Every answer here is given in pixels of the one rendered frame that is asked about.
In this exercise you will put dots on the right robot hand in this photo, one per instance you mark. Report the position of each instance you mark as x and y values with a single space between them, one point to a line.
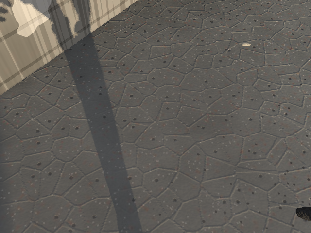
304 213

